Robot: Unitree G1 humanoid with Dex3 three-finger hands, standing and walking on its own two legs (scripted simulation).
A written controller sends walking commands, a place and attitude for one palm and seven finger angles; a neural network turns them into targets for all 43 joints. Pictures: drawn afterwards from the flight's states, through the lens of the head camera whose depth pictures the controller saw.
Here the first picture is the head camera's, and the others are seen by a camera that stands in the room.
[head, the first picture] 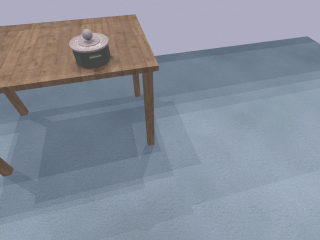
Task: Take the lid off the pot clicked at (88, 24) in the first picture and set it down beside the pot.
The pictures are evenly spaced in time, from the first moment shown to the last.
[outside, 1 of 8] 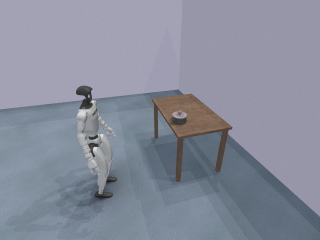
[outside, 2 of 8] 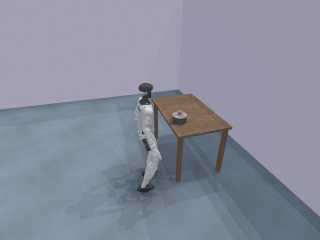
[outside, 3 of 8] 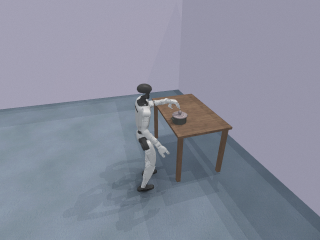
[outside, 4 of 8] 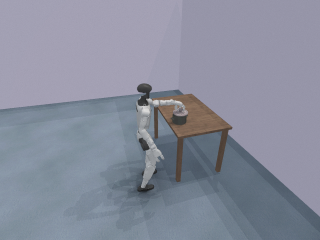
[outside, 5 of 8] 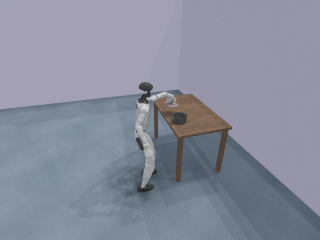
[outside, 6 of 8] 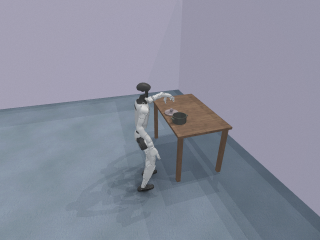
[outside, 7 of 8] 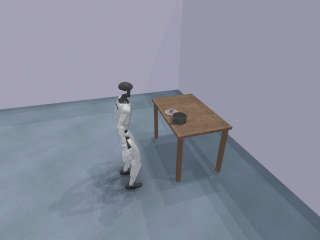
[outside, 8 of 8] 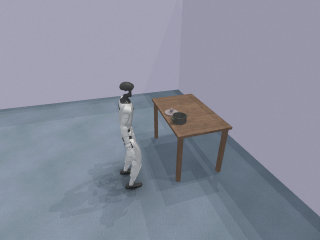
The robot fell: no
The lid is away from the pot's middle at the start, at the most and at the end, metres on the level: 0.00 0.24 0.24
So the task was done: yes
